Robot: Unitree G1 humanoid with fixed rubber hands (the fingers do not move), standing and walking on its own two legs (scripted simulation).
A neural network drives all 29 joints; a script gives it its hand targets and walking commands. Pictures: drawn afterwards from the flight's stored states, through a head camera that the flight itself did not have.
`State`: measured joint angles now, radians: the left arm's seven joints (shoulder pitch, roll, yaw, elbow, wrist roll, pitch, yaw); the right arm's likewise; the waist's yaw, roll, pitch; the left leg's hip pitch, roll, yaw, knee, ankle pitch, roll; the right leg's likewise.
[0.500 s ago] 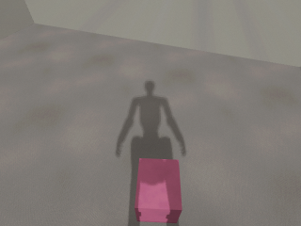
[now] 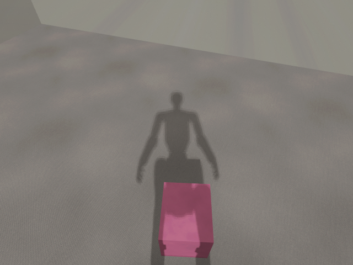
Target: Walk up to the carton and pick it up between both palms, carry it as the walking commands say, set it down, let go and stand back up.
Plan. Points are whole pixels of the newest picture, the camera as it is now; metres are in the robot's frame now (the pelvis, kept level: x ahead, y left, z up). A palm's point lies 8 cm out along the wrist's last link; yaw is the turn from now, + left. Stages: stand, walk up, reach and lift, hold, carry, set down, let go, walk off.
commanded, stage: reach and lift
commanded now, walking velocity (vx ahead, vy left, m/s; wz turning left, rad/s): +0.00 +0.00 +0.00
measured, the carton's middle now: (185, 220) +0.48 -0.02 -0.64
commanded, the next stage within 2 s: none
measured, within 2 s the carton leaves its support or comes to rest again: neither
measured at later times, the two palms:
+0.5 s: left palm out of the picture +0.17 +0.24 -0.15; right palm out of the picture +0.17 -0.25 -0.14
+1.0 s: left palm (111, 220) +0.30 +0.22 -0.17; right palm (263, 221) +0.30 -0.23 -0.17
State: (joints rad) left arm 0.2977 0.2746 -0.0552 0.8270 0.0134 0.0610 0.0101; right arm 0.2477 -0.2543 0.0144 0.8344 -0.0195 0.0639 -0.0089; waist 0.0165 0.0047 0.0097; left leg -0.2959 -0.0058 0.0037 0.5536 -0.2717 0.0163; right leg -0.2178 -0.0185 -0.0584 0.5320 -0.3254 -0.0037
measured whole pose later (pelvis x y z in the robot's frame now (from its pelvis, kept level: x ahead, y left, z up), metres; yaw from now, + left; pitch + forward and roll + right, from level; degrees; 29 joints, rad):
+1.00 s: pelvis -0.09 +0.01 -0.08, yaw -3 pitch +23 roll -1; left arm -0.67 0.24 0.17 0.70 -0.06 0.40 0.03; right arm -0.73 -0.31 -0.18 0.83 0.00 0.36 0.06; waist 0.04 0.00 0.08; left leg -1.13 0.03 0.04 1.02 -0.30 0.02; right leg -1.09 0.00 -0.02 1.05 -0.37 0.00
